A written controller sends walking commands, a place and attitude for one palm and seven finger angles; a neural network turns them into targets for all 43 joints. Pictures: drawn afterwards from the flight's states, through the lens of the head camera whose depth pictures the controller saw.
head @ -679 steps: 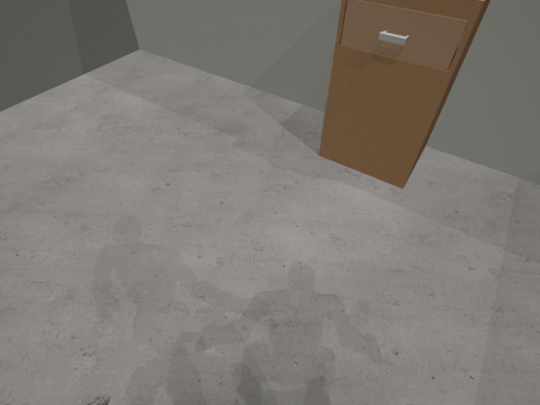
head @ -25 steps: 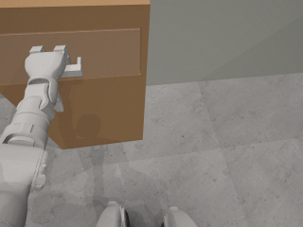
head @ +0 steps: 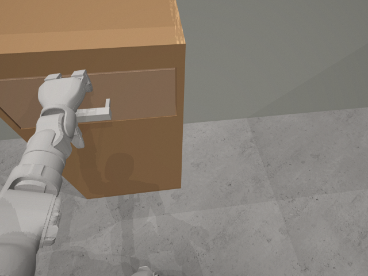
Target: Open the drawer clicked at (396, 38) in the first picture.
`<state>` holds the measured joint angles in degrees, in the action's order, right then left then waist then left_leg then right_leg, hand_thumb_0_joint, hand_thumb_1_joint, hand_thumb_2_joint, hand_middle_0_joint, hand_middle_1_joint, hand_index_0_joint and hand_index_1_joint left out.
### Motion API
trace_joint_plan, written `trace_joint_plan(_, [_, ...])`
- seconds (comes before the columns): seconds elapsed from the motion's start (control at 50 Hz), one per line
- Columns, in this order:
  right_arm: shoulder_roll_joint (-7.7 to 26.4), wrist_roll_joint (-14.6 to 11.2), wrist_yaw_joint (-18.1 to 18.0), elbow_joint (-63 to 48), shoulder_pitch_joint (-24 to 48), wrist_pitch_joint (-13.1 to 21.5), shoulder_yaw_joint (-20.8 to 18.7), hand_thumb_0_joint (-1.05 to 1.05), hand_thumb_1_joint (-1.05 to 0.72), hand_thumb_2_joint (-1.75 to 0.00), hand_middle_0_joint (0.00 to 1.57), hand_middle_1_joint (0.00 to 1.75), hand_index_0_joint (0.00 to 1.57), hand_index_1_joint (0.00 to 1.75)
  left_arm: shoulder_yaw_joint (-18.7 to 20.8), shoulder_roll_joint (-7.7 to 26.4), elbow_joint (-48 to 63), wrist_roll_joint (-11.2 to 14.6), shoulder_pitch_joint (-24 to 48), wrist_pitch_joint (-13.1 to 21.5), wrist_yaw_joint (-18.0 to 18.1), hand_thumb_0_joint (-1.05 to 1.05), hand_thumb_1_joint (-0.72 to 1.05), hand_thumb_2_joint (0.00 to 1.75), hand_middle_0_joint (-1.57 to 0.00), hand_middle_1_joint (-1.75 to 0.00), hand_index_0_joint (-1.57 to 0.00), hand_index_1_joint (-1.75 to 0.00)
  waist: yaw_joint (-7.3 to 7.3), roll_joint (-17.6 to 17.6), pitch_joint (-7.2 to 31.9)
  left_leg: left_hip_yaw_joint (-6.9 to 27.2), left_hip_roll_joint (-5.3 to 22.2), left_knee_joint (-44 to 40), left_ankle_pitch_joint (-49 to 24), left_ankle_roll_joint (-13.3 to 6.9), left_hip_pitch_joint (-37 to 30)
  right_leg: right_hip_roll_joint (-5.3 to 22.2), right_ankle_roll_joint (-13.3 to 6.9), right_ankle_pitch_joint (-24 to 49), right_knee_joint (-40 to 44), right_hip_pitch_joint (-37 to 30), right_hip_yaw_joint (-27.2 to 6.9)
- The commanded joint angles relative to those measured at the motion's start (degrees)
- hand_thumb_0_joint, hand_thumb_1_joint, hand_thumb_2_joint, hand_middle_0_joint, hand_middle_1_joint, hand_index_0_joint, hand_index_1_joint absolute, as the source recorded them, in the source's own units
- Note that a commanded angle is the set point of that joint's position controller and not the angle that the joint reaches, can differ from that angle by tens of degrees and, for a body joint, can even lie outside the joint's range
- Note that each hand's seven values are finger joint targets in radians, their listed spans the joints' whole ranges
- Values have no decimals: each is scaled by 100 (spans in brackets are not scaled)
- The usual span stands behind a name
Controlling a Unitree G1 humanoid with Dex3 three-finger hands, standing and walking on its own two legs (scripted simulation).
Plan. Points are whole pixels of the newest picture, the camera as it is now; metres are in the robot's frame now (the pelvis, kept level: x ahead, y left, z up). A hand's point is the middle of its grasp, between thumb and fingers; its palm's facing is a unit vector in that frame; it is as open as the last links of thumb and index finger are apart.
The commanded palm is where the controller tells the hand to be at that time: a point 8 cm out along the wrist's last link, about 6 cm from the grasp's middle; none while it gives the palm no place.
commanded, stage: lift the fingers back up to retry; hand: left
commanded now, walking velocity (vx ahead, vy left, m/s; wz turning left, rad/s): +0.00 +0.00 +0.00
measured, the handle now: (90, 109) +0.54 +0.22 +0.00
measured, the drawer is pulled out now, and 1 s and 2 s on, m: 0.00 0.00 0.00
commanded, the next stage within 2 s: re-aim the fingers above the handle in 0.14 s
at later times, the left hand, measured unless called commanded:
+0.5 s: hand (75, 114) +0.47 +0.23 +0.06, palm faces -0.07 -0.04 -1.00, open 13.9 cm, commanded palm +0.46 +0.23 +0.12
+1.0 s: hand (78, 113) +0.47 +0.22 +0.06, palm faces -0.06 -0.04 -1.00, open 13.9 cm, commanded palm +0.46 +0.23 +0.12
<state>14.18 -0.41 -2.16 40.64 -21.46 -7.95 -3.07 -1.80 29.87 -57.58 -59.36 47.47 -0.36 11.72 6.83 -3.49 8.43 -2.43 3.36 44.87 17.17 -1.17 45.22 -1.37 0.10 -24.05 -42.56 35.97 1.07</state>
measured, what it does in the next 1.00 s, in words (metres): stands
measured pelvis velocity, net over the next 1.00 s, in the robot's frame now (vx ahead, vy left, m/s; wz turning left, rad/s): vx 0.01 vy -0.01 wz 0.01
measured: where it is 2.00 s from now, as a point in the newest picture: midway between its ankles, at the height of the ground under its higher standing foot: outside the picture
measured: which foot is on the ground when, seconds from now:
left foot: down 0.00-1.00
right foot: down 0.00-1.00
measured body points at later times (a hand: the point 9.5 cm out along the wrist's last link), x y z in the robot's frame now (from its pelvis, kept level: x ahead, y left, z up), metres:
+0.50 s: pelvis +0.01 -0.02 +0.00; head +0.09 -0.03 +0.45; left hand +0.47 +0.23 +0.11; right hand +0.05 -0.30 -0.13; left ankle +0.04 +0.11 -0.70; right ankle -0.05 -0.13 -0.70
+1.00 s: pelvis +0.01 -0.01 +0.00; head +0.08 -0.02 +0.45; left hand +0.47 +0.22 +0.11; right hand +0.03 -0.29 -0.13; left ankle +0.04 +0.11 -0.70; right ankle -0.05 -0.13 -0.70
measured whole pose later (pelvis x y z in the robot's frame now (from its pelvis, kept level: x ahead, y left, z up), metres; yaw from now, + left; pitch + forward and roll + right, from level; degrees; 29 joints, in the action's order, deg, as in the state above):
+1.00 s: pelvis +0.01 -0.01 +0.00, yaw +1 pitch +16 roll -1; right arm 14.7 -0.8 -2.1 40.4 -20.2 -9.2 -3.9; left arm -1.6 29.5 -55.7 -59.5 44.1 3.3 11.5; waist 5.9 -3.3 8.1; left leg -2.1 3.0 43.1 17.0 -0.2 42.3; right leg -1.2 -0.8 -24.9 -42.2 33.6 1.4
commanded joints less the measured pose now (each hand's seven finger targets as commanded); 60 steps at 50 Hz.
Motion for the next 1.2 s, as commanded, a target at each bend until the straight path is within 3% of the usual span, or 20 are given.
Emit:
trace_joint_plan(0.0, [927, -12, -75, -382, -580, 37, -324, 0, -90, -90, 20, 30, 20, 30, 224, 1231, 1194, 47, 2077, 126, -16, 0, -50, 30, -30, -120, -30, -120, -54, 4, 2051, 109, -309, -261, -2271, -191, -2735, -305, -150, 2349, 636, -292, 122])
trace_joint_plan(0.1, [935, -16, -63, -494, -447, -53, -344, 0, -90, -90, 20, 30, 20, 30, 432, 1387, 1497, 88, 1740, 402, -47, 0, -50, 30, -30, -120, -30, -120, -139, 162, 1861, 26, -377, -285, -2213, -219, -2562, -258, -136, 2602, 667, -530, 46])
trace_joint_plan(0.16, [928, -32, -55, -486, -405, -45, -358, 0, -90, -90, 20, 30, 20, 30, 344, 1330, 1596, 16, 2093, 446, 131, 0, -50, 30, -30, -120, -30, -120, -38, -5, 1707, 56, -377, -280, -1986, -205, -2561, -260, -139, 2298, 641, -247, 64])
trace_joint_plan(0.2, [936, -3, -69, -478, -406, -27, -375, 0, -90, -90, 20, 30, 20, 30, 532, 1544, 1769, 31, 2226, 498, 253, 0, -50, 30, -30, -120, -30, -120, -53, 68, 2020, 66, -393, -235, -2059, -225, -2637, -246, -134, 2389, 624, -418, 24])
trace_joint_plan(0.24, [924, -8, -69, -449, -400, -7, -384, 0, -90, -90, 20, 30, 20, 30, 461, 1499, 1859, -11, 2421, 479, 355, 0, -50, 30, -30, -120, -30, -120, -16, -221, 2206, 54, -407, -178, -2116, -207, -2758, -241, -129, 2470, 565, -338, 16])
trace_joint_plan(0.28, [931, -11, -77, -414, -398, -11, -375, 0, -90, -90, 20, 30, 20, 30, 565, 1616, 1592, -18, 2302, 380, 403, 0, -50, 30, -30, -120, -30, -120, -17, -59, 2177, 49, -418, -155, -2058, -212, -2629, -235, -115, 2520, 566, -413, 9])
trace_joint_plan(0.34, [927, -18, -74, -409, -364, -21, -375, 0, -90, -90, 20, 30, 20, 30, 460, 1528, 1584, -4, 2316, 298, 354, 0, -50, 30, -30, -120, -30, -120, -28, -199, 2299, 15, -438, -137, -2225, -202, -2677, -220, -115, 2818, 539, -525, -8])
trace_joint_plan(0.4, [925, -17, -67, -390, -367, -42, -366, 0, -90, -90, 20, 30, 20, 30, 302, 1308, 1391, 69, 2162, 227, 195, 0, -50, 30, -30, -120, -30, -120, 27, 34, 2179, -5, -440, -142, -2251, -219, -2617, -209, -100, 2963, 595, -628, -11])
trace_joint_plan(0.46, [947, -44, -88, -410, -359, -67, -337, 0, -90, -90, 20, 30, 20, 30, 326, 1432, 1321, 64, 2155, 257, 62, 0, -50, 30, -30, -120, -30, -120, 11, 126, 1978, -16, -457, -209, -2007, -228, -2408, -190, -75, 2914, 640, -648, -39])
trace_joint_plan(0.5, [963, -9, -113, -437, -350, -81, -348, 0, -90, -90, 20, 30, 20, 30, 581, 1706, 1508, 90, 2055, 392, 15, 0, -50, 30, -30, -120, -30, -120, -85, 118, 2200, -21, -463, -187, -2252, -236, -2459, -175, -97, 3202, 589, -904, -73])
trace_joint_plan(0.52, [933, -26, -105, -462, -354, -88, -344, 0, -90, -90, 20, 30, 20, 30, 460, 1551, 1478, 65, 1941, 429, 3, 0, -50, 30, -30, -120, -30, -120, -85, 77, 2260, -30, -488, -194, -2254, -237, -2470, -186, -77, 3236, 583, -872, -76])
trace_joint_plan(0.6, [948, -20, -100, -443, -360, -93, -358, 0, -90, -90, 20, 30, 20, 30, 684, 1706, 1431, 71, 1769, 529, 97, 0, -50, 30, -30, -120, -30, -120, -133, 200, 2040, -19, -445, -217, -2171, -225, -2366, -199, -113, 2966, 586, -796, -28])
trace_joint_plan(0.66, [950, -41, -90, -450, -351, -94, -365, 0, -90, -90, 20, 30, 20, 30, 722, 1802, 1471, -13, 1876, 506, 232, 0, -50, 30, -30, -120, -30, -120, -150, -8, 2027, -15, -427, -249, -2037, -202, -2356, -212, -113, 2713, 561, -620, -13])
trace_joint_plan(0.68, [942, -35, -84, -446, -348, -86, -375, 0, -90, -90, 20, 30, 20, 30, 572, 1611, 1420, -1, 1867, 462, 262, 0, -50, 30, -30, -120, -30, -120, -108, -16, 1958, -21, -431, -243, -2021, -206, -2374, -224, -121, 2678, 578, -573, -9])
trace_joint_plan(0.72, [950, -28, -74, -423, -396, -62, -388, 0, -90, -90, 20, 30, 20, 30, 656, 1730, 1583, -19, 2089, 470, 314, 0, -50, 30, -30, -120, -30, -120, -114, -79, 2241, -21, -423, -230, -2096, -213, -2497, -227, -108, 2711, 563, -624, -38])
trace_joint_plan(0.9, [934, -24, -79, -356, -463, -5, -403, 0, -90, -90, 20, 30, 20, 30, 341, 1338, 1435, 5, 2351, 367, 235, 0, -50, 30, -30, -120, -30, -120, 34, -43, 2031, 57, -381, -251, -1994, -212, -2677, -261, -134, 2279, 629, -266, 29])
trace_joint_plan(1.0, [973, -23, -104, -365, -478, -4, -340, 0, -90, -90, 20, 30, 20, 30, 656, 1799, 1189, -60, 2314, 331, 258, 0, -50, 30, -30, -120, -30, -120, -66, -57, 2058, 64, -378, -273, -1892, -199, -2460, -254, -151, 2215, 566, -364, 30])
trace_joint_plan(1.04, [938, -26, -83, -428, -452, 11, -356, 0, -90, -90, 20, 30, 20, 30, 514, 1562, 1178, -70, 2163, 306, 266, 0, -50, 30, -30, -120, -30, -120, -95, -143, 2095, 32, -383, -254, -1932, -192, -2523, -265, -143, 2239, 564, -320, 40])
trace_joint_plan(1.14, [964, -33, -95, -421, -480, 27, -344, 0, -90, -90, 20, 30, 20, 30, 475, 1602, 1108, -61, 2293, 291, 237, 0, -50, 30, -30, -120, -30, -120, -32, -112, 1995, 35, -368, -265, -1810, -194, -2432, -260, -132, 2167, 581, -279, 32])
trace_joint_plan(1.18, [963, -14, -103, -424, -510, 33, -374, 0, -90, -90, 20, 30, 20, 30, 667, 1794, 1260, -86, 2239, 354, 236, 0, -50, 30, -30, -120, -30, -120, -103, -101, 2256, 55, -356, -232, -1970, -192, -2559, -270, -140, 2266, 532, -375, 31])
